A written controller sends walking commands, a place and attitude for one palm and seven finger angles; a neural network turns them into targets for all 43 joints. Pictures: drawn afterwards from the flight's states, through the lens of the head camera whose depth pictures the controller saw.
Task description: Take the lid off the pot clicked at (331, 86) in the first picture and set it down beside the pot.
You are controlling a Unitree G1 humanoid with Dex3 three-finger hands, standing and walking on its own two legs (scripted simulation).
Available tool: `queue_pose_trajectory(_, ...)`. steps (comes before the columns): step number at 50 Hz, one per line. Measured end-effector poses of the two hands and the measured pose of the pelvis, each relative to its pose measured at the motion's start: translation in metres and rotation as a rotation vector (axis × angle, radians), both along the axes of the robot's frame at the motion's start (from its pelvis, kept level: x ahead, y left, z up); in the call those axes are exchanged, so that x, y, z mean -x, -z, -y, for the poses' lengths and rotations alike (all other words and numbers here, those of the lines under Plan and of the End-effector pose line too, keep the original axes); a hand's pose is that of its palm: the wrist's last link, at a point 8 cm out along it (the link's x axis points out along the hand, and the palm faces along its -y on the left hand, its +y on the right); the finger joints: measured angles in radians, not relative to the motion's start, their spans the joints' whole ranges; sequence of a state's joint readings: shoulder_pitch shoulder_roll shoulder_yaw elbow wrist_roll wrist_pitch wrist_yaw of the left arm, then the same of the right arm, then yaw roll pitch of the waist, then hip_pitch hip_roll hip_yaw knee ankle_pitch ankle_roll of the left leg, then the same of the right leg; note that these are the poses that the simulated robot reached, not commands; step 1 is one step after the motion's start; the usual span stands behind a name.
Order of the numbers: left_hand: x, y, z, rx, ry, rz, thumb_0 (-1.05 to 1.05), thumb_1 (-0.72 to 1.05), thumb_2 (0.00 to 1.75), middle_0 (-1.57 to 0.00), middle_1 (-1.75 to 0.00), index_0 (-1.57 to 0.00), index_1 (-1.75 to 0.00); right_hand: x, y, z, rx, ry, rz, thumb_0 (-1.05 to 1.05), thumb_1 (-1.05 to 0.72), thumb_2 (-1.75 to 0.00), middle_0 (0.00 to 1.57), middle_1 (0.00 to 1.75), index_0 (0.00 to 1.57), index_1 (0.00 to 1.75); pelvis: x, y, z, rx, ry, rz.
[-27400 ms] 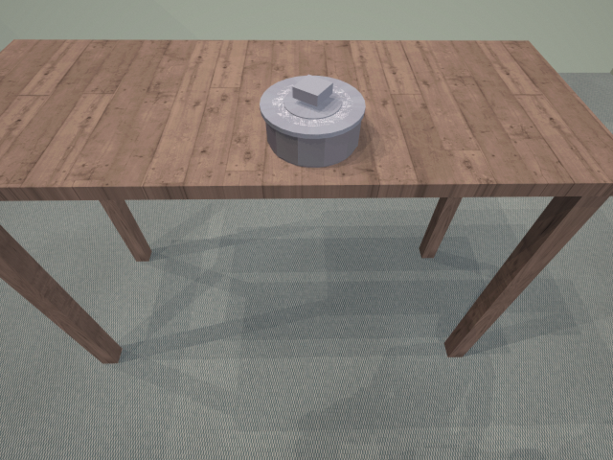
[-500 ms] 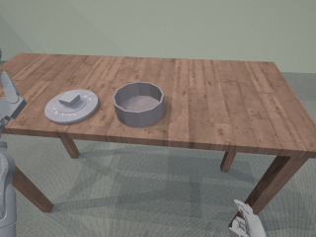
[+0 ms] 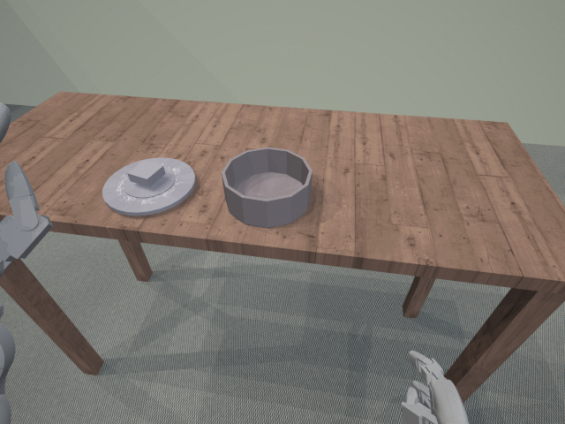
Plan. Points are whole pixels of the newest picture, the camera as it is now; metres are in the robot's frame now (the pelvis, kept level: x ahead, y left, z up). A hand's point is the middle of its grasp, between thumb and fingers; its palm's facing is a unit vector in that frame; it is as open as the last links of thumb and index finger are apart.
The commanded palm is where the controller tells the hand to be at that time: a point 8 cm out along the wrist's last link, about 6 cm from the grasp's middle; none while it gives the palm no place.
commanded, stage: step back with the hand held close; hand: left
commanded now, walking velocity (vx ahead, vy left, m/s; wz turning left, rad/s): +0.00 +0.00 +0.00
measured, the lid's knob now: (146, 173) +0.49 +0.34 +0.09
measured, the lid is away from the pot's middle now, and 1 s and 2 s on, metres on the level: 0.23 0.23 0.23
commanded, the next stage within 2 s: stop stepping back and stand still in 1.34 s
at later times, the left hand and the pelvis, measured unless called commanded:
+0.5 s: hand (45, 251) +0.17 +0.24 +0.26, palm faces +0.40 -0.78 -0.48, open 7.4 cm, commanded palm +0.10 +0.30 +0.27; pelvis -0.03 +0.02 -0.01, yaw +0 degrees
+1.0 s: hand out of the picture +0.09 +0.26 +0.28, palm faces +0.54 -0.77 -0.35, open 7.4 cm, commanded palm +0.02 +0.31 +0.27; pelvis -0.10 +0.02 -0.02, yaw +1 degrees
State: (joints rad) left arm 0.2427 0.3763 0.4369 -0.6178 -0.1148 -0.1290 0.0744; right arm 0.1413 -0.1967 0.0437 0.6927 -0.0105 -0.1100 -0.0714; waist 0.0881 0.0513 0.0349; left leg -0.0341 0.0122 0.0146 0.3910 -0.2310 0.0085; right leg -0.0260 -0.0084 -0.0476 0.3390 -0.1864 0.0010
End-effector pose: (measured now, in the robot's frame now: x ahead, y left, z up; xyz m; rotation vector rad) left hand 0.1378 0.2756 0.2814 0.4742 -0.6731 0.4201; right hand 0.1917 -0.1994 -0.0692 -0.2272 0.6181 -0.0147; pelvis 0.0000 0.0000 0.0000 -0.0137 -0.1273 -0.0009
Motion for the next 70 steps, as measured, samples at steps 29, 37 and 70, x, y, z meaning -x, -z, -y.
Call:
queue_pose_trajectory(29,0.026,0.007,-0.004,-0.242,0.077,0.000,0.01,0.88,0.90,-0.21,-0.30,-0.21,-0.30,0.074,0.008,0.019,0.058,0.158,-0.099,0.01,-0.90,-0.90,0.20,0.30,0.20,0.30,0.041,0.014,-0.020,-0.006,0.004,-0.121)
queue_pose_trajectory(37,0.056,-0.001,-0.008,-0.192,0.016,0.129,0.00,0.88,0.90,-0.21,-0.30,-0.21,-0.30,0.105,0.023,0.015,0.027,0.150,-0.106,0.01,-0.90,-0.90,0.20,0.30,0.20,0.30,0.064,0.020,-0.017,0.030,-0.016,-0.114)
queue_pose_trajectory(70,0.163,-0.003,-0.027,-0.194,0.111,0.111,0.01,0.88,0.90,-0.21,-0.30,-0.21,-0.30,0.213,-0.006,-0.011,0.046,0.153,-0.042,0.01,-0.90,-0.90,0.20,0.30,0.20,0.30,0.188,0.007,-0.038,0.067,0.021,-0.159)
